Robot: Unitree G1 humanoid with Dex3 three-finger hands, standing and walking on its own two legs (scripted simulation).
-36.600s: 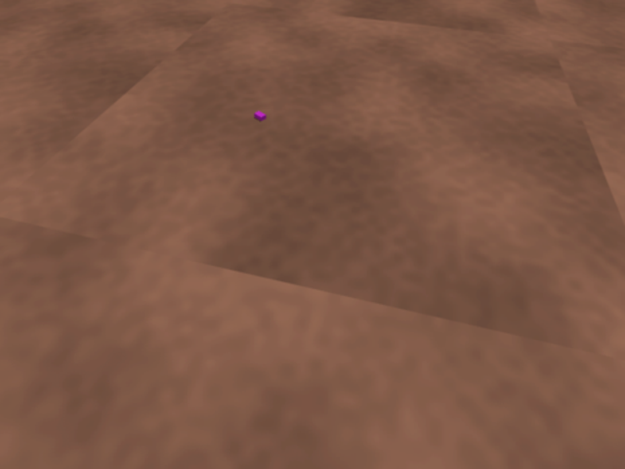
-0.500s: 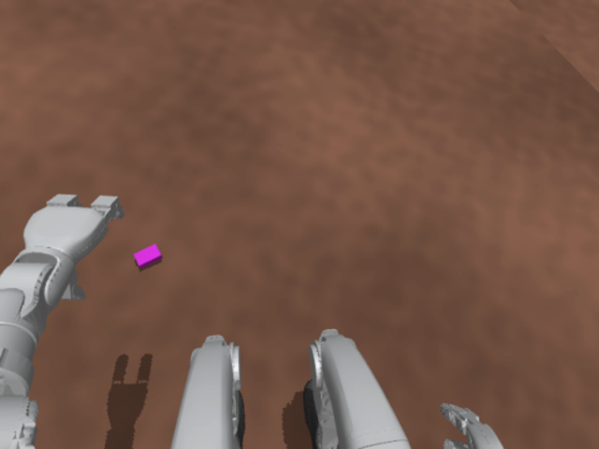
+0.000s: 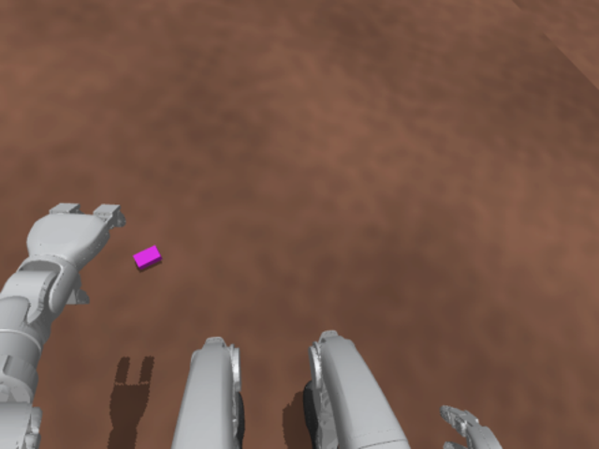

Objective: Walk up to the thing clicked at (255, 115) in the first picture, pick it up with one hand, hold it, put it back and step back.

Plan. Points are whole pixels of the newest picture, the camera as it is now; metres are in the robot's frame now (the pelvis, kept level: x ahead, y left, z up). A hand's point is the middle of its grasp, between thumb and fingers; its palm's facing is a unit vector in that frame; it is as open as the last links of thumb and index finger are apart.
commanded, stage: approach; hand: left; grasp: from above
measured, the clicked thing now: (148, 257) +0.55 +0.32 -0.56
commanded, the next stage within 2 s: rest palm in 1.00 s
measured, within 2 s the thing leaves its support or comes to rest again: neither
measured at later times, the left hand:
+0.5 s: hand (137, 288) +0.39 +0.25 -0.28, palm faces -0.46 +0.04 -0.89, open 11.3 cm
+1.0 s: hand (168, 301) +0.40 +0.24 -0.48, palm faces -0.50 -0.02 -0.87, open 9.7 cm
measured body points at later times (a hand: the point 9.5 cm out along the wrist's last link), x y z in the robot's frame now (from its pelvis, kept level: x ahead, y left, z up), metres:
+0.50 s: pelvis -0.02 -0.01 -0.13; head +0.18 +0.05 +0.27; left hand +0.41 +0.25 -0.23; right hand +0.07 -0.29 -0.24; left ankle +0.06 +0.09 -0.54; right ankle +0.06 -0.13 -0.54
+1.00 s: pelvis -0.03 -0.02 -0.27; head +0.22 +0.05 +0.10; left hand +0.42 +0.23 -0.43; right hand +0.00 -0.29 -0.36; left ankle +0.06 +0.09 -0.54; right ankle +0.06 -0.13 -0.54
